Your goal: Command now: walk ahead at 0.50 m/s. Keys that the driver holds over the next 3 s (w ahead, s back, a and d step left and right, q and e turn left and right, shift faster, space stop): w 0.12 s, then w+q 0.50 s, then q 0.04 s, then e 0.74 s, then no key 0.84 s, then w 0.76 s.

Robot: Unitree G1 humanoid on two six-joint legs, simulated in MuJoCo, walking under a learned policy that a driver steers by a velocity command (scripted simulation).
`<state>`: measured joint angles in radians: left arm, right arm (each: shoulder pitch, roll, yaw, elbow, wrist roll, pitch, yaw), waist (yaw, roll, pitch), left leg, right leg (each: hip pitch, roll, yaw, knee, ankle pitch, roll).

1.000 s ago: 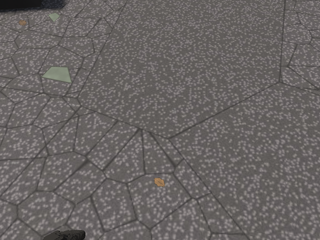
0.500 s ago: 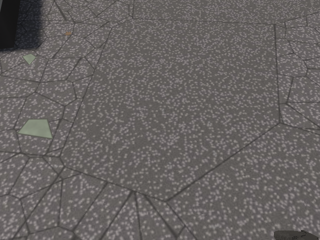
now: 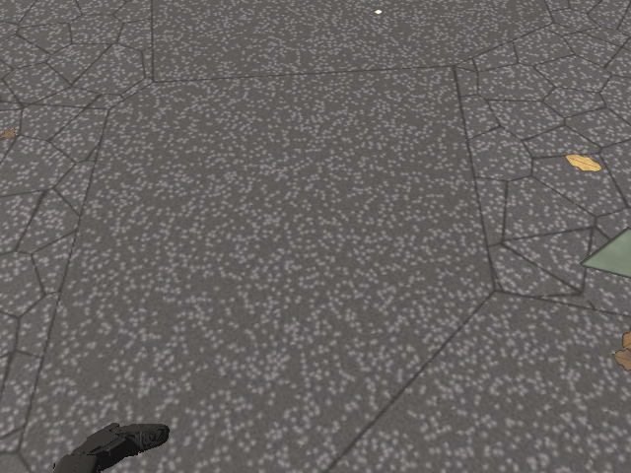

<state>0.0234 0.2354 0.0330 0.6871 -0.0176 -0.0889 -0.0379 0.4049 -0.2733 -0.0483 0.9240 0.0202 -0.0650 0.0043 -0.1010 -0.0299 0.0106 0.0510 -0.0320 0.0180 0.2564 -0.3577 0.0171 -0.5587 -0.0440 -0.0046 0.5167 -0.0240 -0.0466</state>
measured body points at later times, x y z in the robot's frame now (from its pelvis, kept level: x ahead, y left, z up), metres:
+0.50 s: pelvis +0.26 -0.01 +0.00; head +0.29 -0.01 +0.45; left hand +0.25 +0.27 -0.13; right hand +0.47 -0.23 -0.10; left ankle +0.42 +0.15 -0.69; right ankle +0.15 -0.12 -0.73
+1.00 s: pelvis +0.49 +0.07 +0.01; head +0.52 +0.08 +0.46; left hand +0.55 +0.35 -0.11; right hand +0.68 -0.16 -0.10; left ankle +0.43 +0.13 -0.73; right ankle +0.65 -0.04 -0.70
